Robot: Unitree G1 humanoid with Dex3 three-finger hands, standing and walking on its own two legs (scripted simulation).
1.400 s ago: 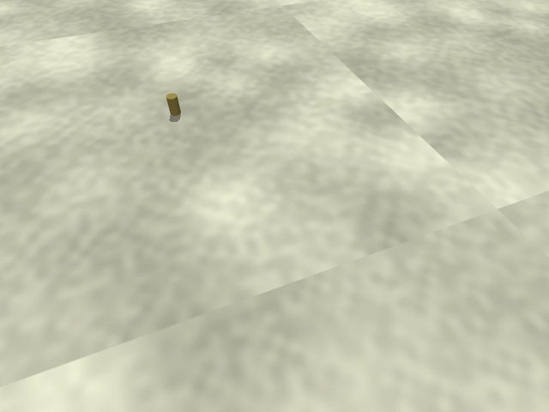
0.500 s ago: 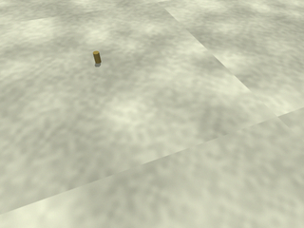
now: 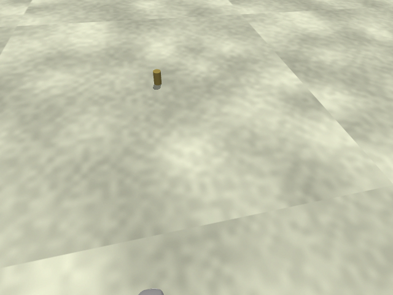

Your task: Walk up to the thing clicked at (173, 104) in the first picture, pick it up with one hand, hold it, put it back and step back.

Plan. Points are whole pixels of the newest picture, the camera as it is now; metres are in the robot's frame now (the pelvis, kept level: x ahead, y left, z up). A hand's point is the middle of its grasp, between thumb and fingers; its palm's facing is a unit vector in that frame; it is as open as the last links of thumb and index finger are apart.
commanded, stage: walk up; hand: left
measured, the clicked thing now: (157, 77) +1.87 +0.36 -0.71
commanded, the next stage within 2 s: none
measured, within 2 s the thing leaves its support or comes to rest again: neither
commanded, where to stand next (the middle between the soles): +1.49 +0.09 m, yaw +5 degrees
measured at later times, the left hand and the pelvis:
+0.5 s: hand (93, 193) +0.39 +0.31 -0.13, palm faces -0.04 -0.93 -0.36, open 7.4 cm; pelvis +0.26 +0.03 -0.01, yaw +3 degrees
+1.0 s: hand (95, 162) +0.53 +0.35 -0.17, palm faces +0.09 -0.93 -0.35, open 7.4 cm; pelvis +0.54 +0.07 -0.02, yaw +6 degrees
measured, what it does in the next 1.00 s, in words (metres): walks ahead: left foot, then right foot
